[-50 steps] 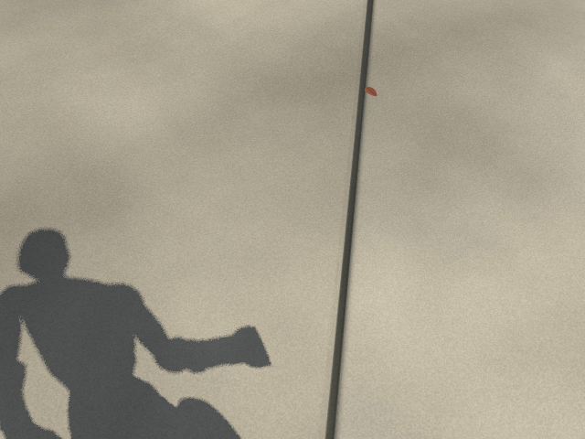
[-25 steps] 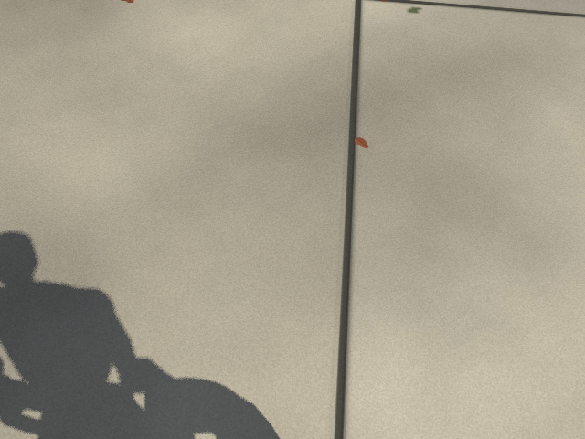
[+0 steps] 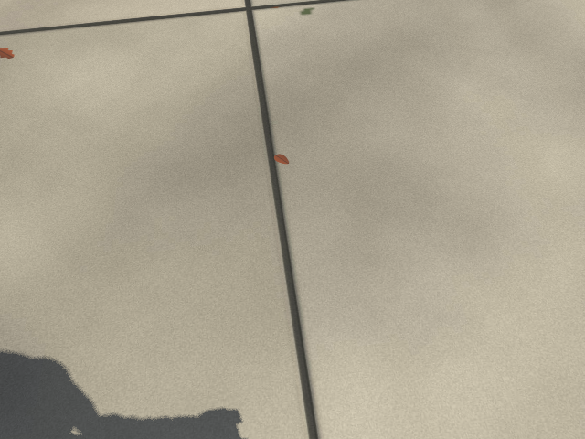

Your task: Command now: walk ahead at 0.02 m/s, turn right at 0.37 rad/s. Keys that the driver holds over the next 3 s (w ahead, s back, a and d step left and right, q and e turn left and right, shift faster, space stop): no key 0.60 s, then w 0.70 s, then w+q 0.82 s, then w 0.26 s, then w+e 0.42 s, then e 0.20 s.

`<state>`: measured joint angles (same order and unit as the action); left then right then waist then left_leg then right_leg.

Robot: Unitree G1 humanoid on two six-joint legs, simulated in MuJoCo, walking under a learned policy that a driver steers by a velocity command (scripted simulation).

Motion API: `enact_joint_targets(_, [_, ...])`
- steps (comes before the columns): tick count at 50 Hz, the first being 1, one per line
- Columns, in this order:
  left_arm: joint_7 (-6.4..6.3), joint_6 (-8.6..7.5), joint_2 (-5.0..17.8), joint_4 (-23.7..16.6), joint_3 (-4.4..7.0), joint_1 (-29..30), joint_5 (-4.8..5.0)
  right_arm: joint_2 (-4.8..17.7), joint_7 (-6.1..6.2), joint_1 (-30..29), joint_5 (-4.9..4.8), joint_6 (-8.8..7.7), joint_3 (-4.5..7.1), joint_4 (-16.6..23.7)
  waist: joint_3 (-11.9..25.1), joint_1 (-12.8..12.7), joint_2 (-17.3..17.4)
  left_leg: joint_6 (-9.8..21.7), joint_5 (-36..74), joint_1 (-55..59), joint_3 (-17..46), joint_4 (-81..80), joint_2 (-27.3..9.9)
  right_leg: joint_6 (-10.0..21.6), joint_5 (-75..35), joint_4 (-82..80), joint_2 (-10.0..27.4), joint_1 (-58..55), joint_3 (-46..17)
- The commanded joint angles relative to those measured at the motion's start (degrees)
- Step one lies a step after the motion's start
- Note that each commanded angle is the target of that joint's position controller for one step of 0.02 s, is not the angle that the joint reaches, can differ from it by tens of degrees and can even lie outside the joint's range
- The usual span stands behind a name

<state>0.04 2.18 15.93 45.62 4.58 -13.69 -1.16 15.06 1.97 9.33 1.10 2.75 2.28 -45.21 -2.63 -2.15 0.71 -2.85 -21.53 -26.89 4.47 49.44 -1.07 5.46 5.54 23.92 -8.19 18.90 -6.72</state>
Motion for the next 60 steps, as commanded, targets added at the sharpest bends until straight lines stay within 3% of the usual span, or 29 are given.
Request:
enact_joint_targets(1, [-0.05,-0.26,7.91,-2.88,1.82,-0.87,-0.54,4.27,0.33,1.03,-0.45,-1.07,0.83,3.38,6.06,-0.32,-7.88,0.92,-1.33,2.36,-2.05,-3.62,1.57,7.09,7.12,-8.3,15.26,-5.77,-17.31])
enact_joint_targets(4, [0.08,0.08,7.53,-2.62,1.47,0.28,-0.57,4.31,0.59,4.25,-0.95,-1.65,0.66,2.92,6.09,0.69,-8.2,2.9,-2.15,8.7,-3.22,-12.21,2.95,6.2,1.13,-6.27,15.68,-5.07,-18.87])
enact_joint_targets(6, [-0.29,0.41,6.91,-2.33,0.99,1.33,0.36,3.61,0.88,8.41,-0.7,-2.39,0.39,1.79,5.43,3.2,-6.58,4.83,5.43,17.0,-3.6,-27.56,3.12,3.07,1.85,-3.3,13.67,-1.96,-18.2])
enact_joint_targets(7, [-0.53,0.22,4.82,-2.44,0.31,0.1,0.71,6.24,1.19,7.43,0.13,-2.86,0.77,2.25,4.49,1.97,-0.92,6.37,4.47,19.34,3.64,-34.46,-3.09,-0.12,8.38,0.87,10.34,1.27,-15.3])
enact_joint_targets(8, [-0.52,-0.23,1.33,-2.87,-0.71,-2.54,1.32,10.33,1.21,3.92,0.93,-3.01,1.19,4.32,5.32,-0.29,10.02,10.72,6.15,21.58,19.28,-39.55,-16.49,-3.26,17.92,10.59,2.42,6.63,-5.85])
enact_joint_targets(9, [-0.87,-0.31,5.52,-2.66,0.37,0.35,0.1,10.59,0.64,2.12,1.14,-3.05,1.31,4.13,2.22,1.3,9.52,16.37,14.94,11.25,21.84,-38.38,-20.94,-4.01,25.11,18.5,0.05,4.45,-0.44])
enact_joint_targets(11, [-0.53,-0.12,5.57,-1.01,0.63,-0.48,0.2,5.7,0.05,-0.19,0.22,-3.71,-0.05,3.54,0.84,-0.78,4.99,15.57,21.46,9.57,13.32,-36.51,-14.76,-4.83,20.2,25.53,2.47,0.91,-1.63])
enact_joint_targets(14, [-0.26,0.34,4.16,1.23,0.03,-1.97,0.06,5.48,0.32,0.77,-0.06,-3.93,-0.3,2.63,2.64,-0.17,7.7,12.94,35.99,17.63,5.56,-32.03,-9.24,-6.75,18.81,24.68,2.68,1.82,0.21])
enact_joint_targets(18, [-1.06,0.45,1.97,2.07,-1.46,2.04,1.17,6.25,0.07,5.45,-0.02,-3.59,-0.14,-0.32,4.96,3.21,8.63,13.02,44.57,24.68,5.35,-27.55,-9.19,-7.58,19.29,10.72,4.83,-2.22,4.6])
enact_joint_targets(20, [-1.57,0.34,2.17,3.46,-1.69,1.16,1.67,6.82,0.02,5.56,-0.11,-3.16,0.14,-1.49,5.04,2.62,8.8,11.95,45.57,25.25,5.94,-26.02,-8.78,-6.86,13.16,1.13,5.12,-6.01,5.61])
enact_joint_targets(22, [-2.07,-0.33,3.55,5.15,-1.71,-0.18,0.97,6.49,-0.07,5.11,-0.42,-3.19,0.2,-2.08,5.5,1.81,6.43,8.57,38.63,20.9,6.43,-25.97,-8.0,-5.78,-0.23,-8.28,8.3,-14.85,2.08])
enact_joint_targets(23, [-2.3,-0.84,5.89,5.42,-1.48,-0.17,0.16,5.69,-0.39,5.56,-0.5,-3.56,0.01,-1.82,6.95,2.78,3.03,6.97,31.55,17.08,5.66,-26.01,-6.73,-5.06,-7.68,-5.73,12.55,-19.79,-1.9])
enact_joint_targets(24, [-2.05,-0.93,7.13,6.6,-1.24,1.84,0.68,4.63,-0.68,6.97,-0.97,-3.68,-0.05,-2.43,4.69,5.04,-3.04,6.31,23.57,16.24,2.82,-29.7,-3.33,-3.33,-12.47,-1.55,13.51,-17.12,-1.97])
enact_joint_targets(26, [-1.37,-1.41,3.33,7.49,-2.23,2.12,0.76,5.76,-0.27,3.85,-0.56,-3.17,0.17,-4.43,1.75,1.92,-2.3,5.87,18.16,18.62,1.74,-29.29,-2.47,-3.13,-4.9,-3.82,12.68,-11.96,-1.97])
enact_joint_targets(30, [-2.16,-1.85,3.91,10.92,-2.62,1.2,0.67,4.7,-0.49,4.02,-0.46,-2.73,0.06,-6.82,0.97,2.54,-3.59,5.97,19.63,20.1,1.95,-29.67,-3.12,-3.26,-3.53,-5.3,12.39,-10.87,-2.02])
enact_joint_targets(33, [-2.0,-1.37,5.61,12.29,-1.96,-0.47,0.37,5.24,-0.89,4.33,0.03,-2.2,0.53,-8.38,-0.45,1.97,-4.42,7.01,-5.2,16.02,-0.75,-25.83,1.12,-0.12,25.7,-6.6,11.2,-8.05,-3.82])
enact_joint_targets(35, [-1.74,-1.15,7.61,12.74,-1.17,-2.85,0.22,3.62,-1.53,2.26,0.64,-2.13,0.2,-7.44,-6.06,0.35,-7.7,7.18,-11.07,7.37,-2.9,-19.73,3.23,3.75,41.14,-11.33,15.6,-6.1,-11.97])
enact_joint_targets(37, [-1.6,-1.55,8.37,13.38,-0.55,-4.39,0.2,2.1,-1.99,0.42,0.89,-3.06,-0.18,-6.19,-8.61,-0.09,-11.05,6.86,-3.08,2.69,-6.15,-10.97,2.45,7.61,43.36,-17.11,22.71,-6.28,-20.88])
enact_joint_targets(40, [-0.99,-2.79,7.7,12.38,-0.29,-1.2,0.13,3.53,-2.75,2.51,0.48,-4.85,0.36,-6.3,-6.17,2.26,-8.46,7.62,-2.79,5.91,-5.8,-12.55,0.64,7.19,33.12,-16.25,21.92,-6.51,-16.85])
enact_joint_targets(42, [-0.64,-3.18,6.94,11.51,-0.2,2.43,0.78,2.24,-2.7,11.01,-0.09,-5.65,0.49,-9.55,-5.15,6.71,-6.97,8.27,2.68,22.7,-8.6,-22.97,3.32,4.5,30.03,-10.73,16.88,3.11,-9.36])
enact_joint_targets(43, [-0.61,-3.52,5.6,10.74,-0.45,3.73,0.45,3.5,-2.19,16.7,0.02,-5.93,1.04,-11.77,-4.73,8.79,-2.84,8.45,1.07,30.93,-5.2,-26.9,2.53,3.0,28.21,-3.82,13.62,9.12,-5.83])
enact_joint_targets(44, [-0.26,-4.1,1.18,8.85,-1.69,5.44,0.66,7.73,-1.55,23.43,0.72,-6.45,1.98,-13.07,-2.5,10.97,9.85,11.12,-13.5,37.55,14.94,-37.5,-9.75,0.28,25.15,13.21,7.1,17.28,2.46])
enact_joint_targets(45, [0.04,-4.52,1.83,6.92,-1.57,6.96,0.02,11.93,-1.93,27.89,0.38,-6.25,3.08,-14.88,-3.22,10.97,15.95,15.84,-23.45,36.62,33.74,-45.12,-19.93,0.08,27.05,25.59,3.5,24.09,6.69])
enact_joint_targets(46, [0.33,-4.73,4.46,7.18,-1.01,6.86,-0.96,8.97,-1.89,22.07,0.56,-6.07,2.35,-13.56,-6.79,7.03,7.08,16.8,-24.54,30.89,32.29,-44.66,-20.32,0.91,22.56,33.1,7.61,24.62,3.13])
enact_joint_targets(47, [1.05,-5.12,3.51,8.09,-1.17,5.42,-0.62,6.87,-2.04,16.67,0.31,-6.44,1.76,-11.6,-7.55,4.23,3.32,15.77,-20.06,27.39,26.86,-44.53,-17.76,1.05,17.07,34.76,9.72,23.29,2.87])
enact_joint_targets(49, [2.0,-5.58,2.26,9.16,-1.38,3.82,-0.81,5.16,-1.92,13.76,-0.05,-7.46,1.14,-10.75,-5.52,2.26,2.67,13.79,-6.06,27.02,17.11,-45.25,-13.44,-0.27,10.21,34.23,11.92,20.57,4.58])
enact_joint_targets(52, [2.42,-4.92,1.48,8.51,-1.6,5.97,-1.14,3.35,-1.8,18.43,-0.17,-8.38,0.42,-13.2,-3.62,2.92,3.54,13.4,13.49,29.57,8.27,-43.66,-10.6,-2.37,5.73,33.64,12.01,21.59,7.7])
enact_joint_targets(56, [2.39,-4.52,-0.05,4.41,-2.43,15.26,-0.8,2.69,-1.53,21.58,-0.1,-8.28,-0.17,-14.81,-4.93,4.67,4.06,13.85,26.95,28.61,2.71,-42.68,-9.18,-4.26,2.38,24.57,11.15,22.58,10.89])
enact_joint_targets(60, [2.34,-4.47,-0.37,1.39,-3.04,20.5,-0.13,3.72,-1.32,22.16,0.03,-8.41,-0.12,-15.65,-5.72,5.33,5.53,13.53,33.5,27.15,0.28,-42.55,-9.77,-2.75,-0.9,13.07,9.48,15.29,12.95])
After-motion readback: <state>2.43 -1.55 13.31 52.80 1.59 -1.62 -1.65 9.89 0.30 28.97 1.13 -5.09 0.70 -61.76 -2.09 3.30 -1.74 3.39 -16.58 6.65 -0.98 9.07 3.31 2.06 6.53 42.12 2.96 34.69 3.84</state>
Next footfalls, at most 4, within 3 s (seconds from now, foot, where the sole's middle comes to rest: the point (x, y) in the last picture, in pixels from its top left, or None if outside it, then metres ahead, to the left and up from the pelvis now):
0.14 left None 0.05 0.13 -0.78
0.44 right None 0.01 -0.08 -0.78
1.32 right None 0.40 -0.07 -0.78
1.88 left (291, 345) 0.68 0.08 -0.78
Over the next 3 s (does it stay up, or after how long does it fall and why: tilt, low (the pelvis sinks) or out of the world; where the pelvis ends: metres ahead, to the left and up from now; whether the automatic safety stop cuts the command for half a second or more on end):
stays up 1.12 0.20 -0.01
